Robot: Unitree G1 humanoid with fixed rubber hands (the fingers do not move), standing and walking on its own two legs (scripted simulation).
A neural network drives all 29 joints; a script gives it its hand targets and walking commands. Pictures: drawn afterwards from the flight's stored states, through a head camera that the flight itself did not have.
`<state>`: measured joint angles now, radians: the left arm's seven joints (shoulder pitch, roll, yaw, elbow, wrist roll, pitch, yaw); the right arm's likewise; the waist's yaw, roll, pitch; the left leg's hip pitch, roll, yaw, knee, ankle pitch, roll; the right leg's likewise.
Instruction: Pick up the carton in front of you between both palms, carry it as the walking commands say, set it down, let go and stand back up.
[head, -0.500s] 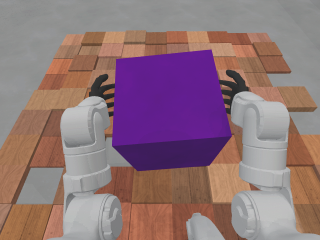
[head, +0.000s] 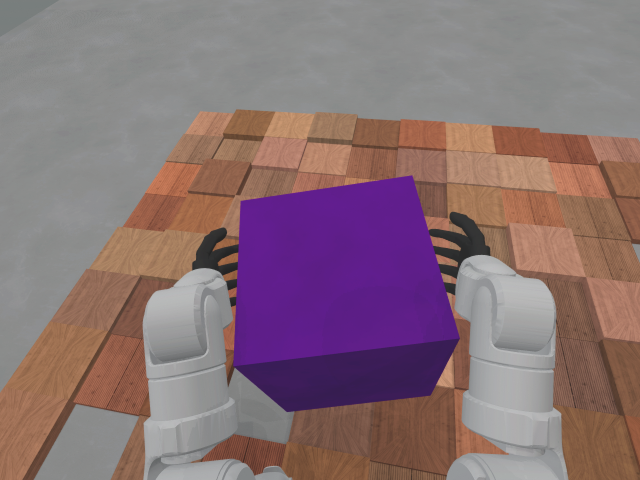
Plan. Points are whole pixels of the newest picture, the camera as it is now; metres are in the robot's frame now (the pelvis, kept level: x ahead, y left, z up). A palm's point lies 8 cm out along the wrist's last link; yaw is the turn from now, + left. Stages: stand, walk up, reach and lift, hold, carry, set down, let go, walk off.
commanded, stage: carry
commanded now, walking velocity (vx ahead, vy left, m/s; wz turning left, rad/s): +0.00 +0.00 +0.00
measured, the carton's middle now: (343, 306) +0.34 +0.00 +0.02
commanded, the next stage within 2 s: none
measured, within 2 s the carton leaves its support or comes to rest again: neither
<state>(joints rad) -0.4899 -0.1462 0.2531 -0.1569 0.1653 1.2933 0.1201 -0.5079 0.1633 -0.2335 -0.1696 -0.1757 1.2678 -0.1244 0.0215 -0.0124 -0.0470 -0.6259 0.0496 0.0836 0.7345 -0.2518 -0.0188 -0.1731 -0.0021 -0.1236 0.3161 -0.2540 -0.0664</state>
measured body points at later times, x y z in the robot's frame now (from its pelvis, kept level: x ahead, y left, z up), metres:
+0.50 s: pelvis +0.22 -0.02 -0.01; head +0.17 -0.04 +0.44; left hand +0.51 +0.11 +0.09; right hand +0.49 -0.19 +0.08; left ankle +0.18 +0.13 -0.72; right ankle +0.22 -0.10 -0.76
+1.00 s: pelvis +0.22 -0.01 -0.01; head +0.21 -0.01 +0.44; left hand +0.58 +0.12 +0.11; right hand +0.57 -0.17 +0.11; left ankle +0.18 +0.13 -0.72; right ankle +0.22 -0.10 -0.75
